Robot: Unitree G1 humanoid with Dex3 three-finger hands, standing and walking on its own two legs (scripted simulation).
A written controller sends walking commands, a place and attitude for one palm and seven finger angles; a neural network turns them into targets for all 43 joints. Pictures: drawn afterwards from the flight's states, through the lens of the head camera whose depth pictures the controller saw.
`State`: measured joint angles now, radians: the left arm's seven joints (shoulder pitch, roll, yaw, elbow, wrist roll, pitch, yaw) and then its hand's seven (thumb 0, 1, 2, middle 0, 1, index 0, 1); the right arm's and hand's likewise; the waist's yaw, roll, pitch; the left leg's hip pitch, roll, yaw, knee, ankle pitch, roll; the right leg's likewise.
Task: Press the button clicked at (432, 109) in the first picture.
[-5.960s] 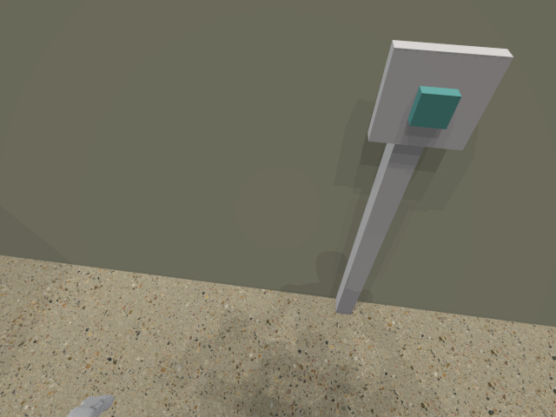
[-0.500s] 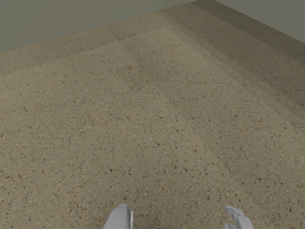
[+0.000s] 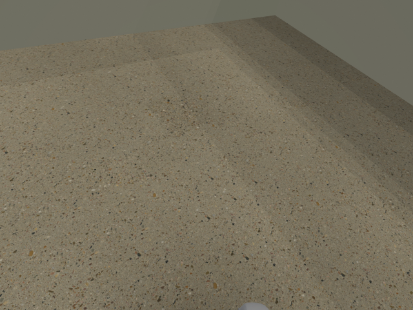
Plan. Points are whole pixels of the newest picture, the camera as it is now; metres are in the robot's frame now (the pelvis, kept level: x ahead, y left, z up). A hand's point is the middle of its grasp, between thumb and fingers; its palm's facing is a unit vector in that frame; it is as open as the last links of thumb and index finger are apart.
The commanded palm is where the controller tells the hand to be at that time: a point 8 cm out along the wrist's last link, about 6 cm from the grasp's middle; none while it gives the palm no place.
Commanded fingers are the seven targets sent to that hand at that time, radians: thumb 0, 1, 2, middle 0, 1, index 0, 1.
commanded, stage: turn to face it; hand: left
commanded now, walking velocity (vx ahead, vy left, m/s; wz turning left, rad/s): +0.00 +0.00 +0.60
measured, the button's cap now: out of the picture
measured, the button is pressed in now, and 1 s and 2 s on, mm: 0 0 0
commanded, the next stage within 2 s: none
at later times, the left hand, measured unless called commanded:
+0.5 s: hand out of the picture +0.04 +0.19 -0.15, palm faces +0.31 -0.91 -0.29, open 7.4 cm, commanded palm none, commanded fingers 0.00 0.90 0.90 -0.20 -0.30 -0.20 -0.30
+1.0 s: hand out of the picture -0.09 +0.06 -0.15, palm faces +0.61 -0.74 -0.31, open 7.3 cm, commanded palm none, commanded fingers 0.00 0.90 0.90 -0.20 -0.30 -0.20 -0.30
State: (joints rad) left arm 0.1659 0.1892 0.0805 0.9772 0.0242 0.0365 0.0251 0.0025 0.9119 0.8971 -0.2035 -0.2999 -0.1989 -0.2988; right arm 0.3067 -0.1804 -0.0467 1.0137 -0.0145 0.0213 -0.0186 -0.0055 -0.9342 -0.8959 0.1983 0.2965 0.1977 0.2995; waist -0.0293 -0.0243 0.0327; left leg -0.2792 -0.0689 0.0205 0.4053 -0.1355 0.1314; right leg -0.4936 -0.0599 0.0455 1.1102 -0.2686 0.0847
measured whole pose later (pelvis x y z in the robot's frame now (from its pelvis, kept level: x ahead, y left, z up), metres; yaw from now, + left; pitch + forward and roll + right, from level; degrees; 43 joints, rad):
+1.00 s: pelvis +0.01 -0.11 +0.00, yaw +37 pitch +0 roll +4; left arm 0.31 0.13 0.02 0.92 0.02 0.00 0.03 0.01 0.93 0.90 -0.21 -0.30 -0.20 -0.30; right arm 0.17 -0.29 -0.09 0.95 -0.02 0.11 0.02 0.01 -0.91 -0.90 0.19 0.30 0.19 0.30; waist -0.01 0.05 0.08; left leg -0.49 0.04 -0.03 1.15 -0.36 -0.10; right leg -0.13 -0.09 -0.22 0.50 -0.36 -0.05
